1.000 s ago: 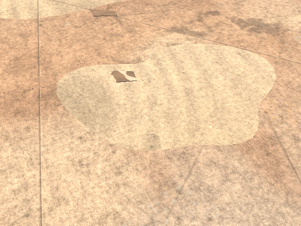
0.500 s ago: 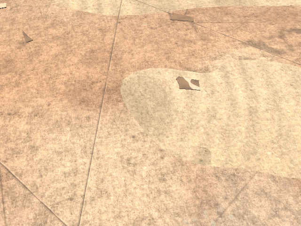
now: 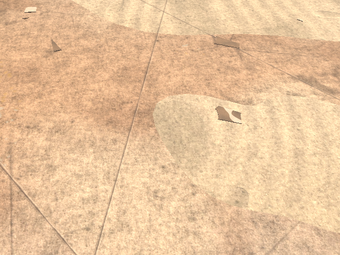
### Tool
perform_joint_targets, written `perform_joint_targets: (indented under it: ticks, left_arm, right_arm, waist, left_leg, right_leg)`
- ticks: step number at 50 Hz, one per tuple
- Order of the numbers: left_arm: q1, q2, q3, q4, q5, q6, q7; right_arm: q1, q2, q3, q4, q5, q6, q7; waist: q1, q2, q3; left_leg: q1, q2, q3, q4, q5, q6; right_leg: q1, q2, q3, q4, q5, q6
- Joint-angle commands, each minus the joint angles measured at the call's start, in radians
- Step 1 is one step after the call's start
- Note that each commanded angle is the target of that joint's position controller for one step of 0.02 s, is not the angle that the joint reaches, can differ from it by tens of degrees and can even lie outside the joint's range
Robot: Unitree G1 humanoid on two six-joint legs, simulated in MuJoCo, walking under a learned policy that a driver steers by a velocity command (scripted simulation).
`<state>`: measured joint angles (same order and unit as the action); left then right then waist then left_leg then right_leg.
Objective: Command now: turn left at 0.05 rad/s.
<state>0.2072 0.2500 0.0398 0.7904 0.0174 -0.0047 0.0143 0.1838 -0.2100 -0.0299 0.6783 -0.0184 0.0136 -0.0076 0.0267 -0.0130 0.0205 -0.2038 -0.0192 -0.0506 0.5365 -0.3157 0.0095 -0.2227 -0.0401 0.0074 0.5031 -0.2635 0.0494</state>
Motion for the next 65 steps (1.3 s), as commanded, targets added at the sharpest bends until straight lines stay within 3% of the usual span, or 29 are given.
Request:
perform_joint_targets:
  ticks: [1, 18, 42, 44, 45, 47, 48, 49, 51, 52, 53, 54, 55, 56, 57, 58, 60, 61, 63, 65]
  left_arm:
    - [-0.007, 0.097, 0.026, -0.042, -0.003, -0.010, 0.008]
    - [0.033, 0.103, 0.032, 0.087, -0.012, 0.001, 0.033]
    - [0.084, 0.064, 0.019, 0.253, -0.017, 0.008, 0.045]
    - [0.106, 0.049, 0.016, 0.271, -0.024, 0.011, 0.047]
    - [0.096, 0.047, 0.017, 0.265, -0.028, 0.009, 0.048]
    - [0.047, 0.025, 0.010, 0.233, -0.029, -0.013, 0.041]
    - [0.032, 0.007, 0.005, 0.220, -0.033, -0.030, 0.031]
    - [0.034, 0.012, 0.006, 0.214, -0.040, -0.047, 0.020]
    - [0.077, 0.015, 0.007, 0.220, -0.052, -0.075, 0.002]
    - [0.159, 0.010, 0.010, 0.252, -0.050, -0.085, -0.004]
    - [0.243, 0.021, 0.020, 0.297, -0.039, -0.087, -0.006]
    - [0.361, 0.069, 0.035, 0.327, -0.028, -0.087, -0.005]
    - [0.462, 0.195, 0.061, 0.329, -0.033, -0.093, -0.015]
    - [0.416, 0.160, 0.042, 0.320, -0.014, -0.107, -0.021]
    - [0.326, 0.103, 0.025, 0.289, -0.020, -0.116, -0.020]
    - [0.274, 0.082, 0.018, 0.269, -0.024, -0.120, -0.024]
    - [0.249, 0.048, 0.003, 0.257, -0.024, -0.114, -0.029]
    - [0.277, 0.026, -0.005, 0.263, -0.019, -0.106, -0.026]
    - [0.327, 0.036, -0.007, 0.271, -0.015, -0.095, -0.015]
    - [0.327, 0.062, -0.006, 0.260, -0.011, -0.086, -0.003]
  right_arm:
    - [-0.017, -0.121, -0.031, -0.057, 0.001, -0.018, -0.005]
    - [0.026, -0.104, -0.029, 0.068, 0.009, -0.029, -0.008]
    - [0.078, -0.100, -0.014, 0.279, 0.017, -0.024, -0.024]
    - [0.100, -0.113, -0.019, 0.299, 0.025, -0.017, -0.029]
    - [0.106, -0.140, -0.027, 0.299, 0.031, -0.015, -0.031]
    - [0.153, -0.187, -0.041, 0.302, 0.040, -0.025, -0.029]
    - [0.166, -0.212, -0.050, 0.306, 0.044, -0.036, -0.027]
    - [0.147, -0.209, -0.051, 0.300, 0.045, -0.046, -0.027]
    - [0.071, -0.183, -0.045, 0.276, 0.053, -0.060, -0.021]
    - [0.007, -0.177, -0.042, 0.259, 0.063, -0.058, -0.019]
    - [-0.017, -0.158, -0.037, 0.250, 0.061, -0.057, -0.017]
    - [-0.027, -0.101, -0.021, 0.240, 0.048, -0.063, -0.012]
    - [-0.031, -0.069, -0.014, 0.202, 0.044, -0.080, -0.016]
    - [-0.031, -0.103, -0.023, 0.198, 0.063, -0.094, -0.016]
    - [-0.018, -0.113, -0.025, 0.205, 0.075, -0.105, -0.007]
    - [-0.004, -0.113, -0.026, 0.222, 0.070, -0.113, 0.000]
    - [-0.037, -0.139, -0.041, 0.225, 0.047, -0.121, 0.008]
    - [-0.045, -0.129, -0.042, 0.227, 0.043, -0.120, 0.016]
    - [-0.083, -0.090, -0.034, 0.217, 0.040, -0.111, 0.026]
    - [-0.180, -0.061, -0.022, 0.178, 0.040, -0.106, 0.029]
  waist:
    - [-0.006, 0.067, -0.016]
    - [-0.007, 0.027, -0.014]
    - [-0.014, 0.016, 0.026]
    - [-0.021, 0.042, 0.018]
    - [-0.029, 0.074, 0.051]
    - [-0.059, 0.171, 0.119]
    - [-0.066, 0.217, 0.144]
    - [-0.053, 0.218, 0.164]
    - [-0.004, 0.188, 0.167]
    - [0.049, 0.157, 0.144]
    - [0.076, 0.100, 0.111]
    - [0.105, -0.060, 0.047]
    - [0.115, -0.306, 0.010]
    - [0.078, -0.235, 0.045]
    - [0.038, -0.137, 0.123]
    - [0.020, -0.097, 0.128]
    - [0.012, -0.073, 0.116]
    - [0.018, -0.087, 0.095]
    - [0.028, -0.088, 0.077]
    - [0.040, -0.067, 0.095]
  left_leg:
    - [-0.040, 0.088, -0.102, -0.129, 0.187, 0.042]
    - [-0.025, 0.052, -0.059, -0.125, 0.233, 0.033]
    - [-0.025, 0.028, -0.022, -0.150, 0.195, 0.020]
    - [-0.030, 0.017, -0.027, -0.174, -0.117, 0.043]
    - [-0.062, 0.039, -0.069, -0.202, -0.321, 0.072]
    - [-0.077, 0.176, -0.268, -0.316, -0.562, 0.155]
    - [-0.107, 0.255, -0.389, -0.365, -0.583, 0.206]
    - [-0.117, 0.297, -0.444, -0.386, -0.550, 0.234]
    - [-0.114, 0.289, -0.390, -0.348, -0.425, 0.212]
    - [-0.182, 0.231, -0.288, -0.299, -0.348, 0.171]
    - [-0.248, 0.152, -0.185, -0.194, -0.243, 0.132]
    - [-0.342, 0.060, -0.048, 0.079, -0.124, 0.076]
    - [-0.520, -0.050, 0.068, 0.367, -0.182, 0.024]
    - [-0.589, -0.012, -0.025, 0.565, -0.245, 0.036]
    - [-0.650, 0.046, -0.053, 0.647, -0.151, 0.056]
    - [-0.657, 0.080, -0.038, 0.649, -0.051, 0.069]
    - [-0.625, 0.123, -0.011, 0.558, 0.086, 0.068]
    - [-0.595, 0.125, 0.013, 0.525, 0.121, 0.059]
    - [-0.590, 0.118, 0.052, 0.460, 0.167, 0.031]
    - [-0.571, 0.107, 0.071, 0.325, 0.222, 0.008]
  right_leg:
    - [0.030, -0.013, 0.012, -0.039, 0.134, 0.001]
    - [0.062, -0.019, 0.012, -0.048, 0.173, 0.007]
    - [0.052, -0.002, -0.005, -0.080, 0.147, -0.005]
    - [0.030, 0.045, -0.058, -0.030, -0.082, -0.016]
    - [-0.023, 0.067, -0.082, 0.023, -0.208, -0.027]
    - [-0.165, 0.076, -0.097, 0.179, -0.243, -0.044]
    - [-0.185, 0.048, -0.062, 0.265, -0.204, -0.062]
    - [-0.215, 0.018, -0.028, 0.308, -0.205, -0.084]
    - [-0.173, -0.008, -0.014, 0.191, -0.235, -0.130]
    - [-0.002, 0.010, -0.046, 0.019, -0.142, -0.145]
    - [0.161, 0.048, -0.057, -0.054, -0.027, -0.128]
    - [0.310, -0.075, 0.140, -0.139, -0.085, -0.144]
    - [0.403, -0.298, 0.566, -0.315, -0.231, -0.269]
    - [0.335, -0.375, 0.736, -0.371, -0.343, -0.334]
    - [0.299, -0.353, 0.643, -0.367, -0.344, -0.317]
    - [0.289, -0.298, 0.518, -0.369, -0.284, -0.276]
    - [0.290, -0.224, 0.326, -0.376, -0.022, -0.214]
    - [0.296, -0.191, 0.252, -0.373, 0.095, -0.201]
    - [0.307, -0.168, 0.171, -0.366, 0.274, -0.207]
    - [0.261, -0.157, 0.127, -0.386, 0.319, -0.214]
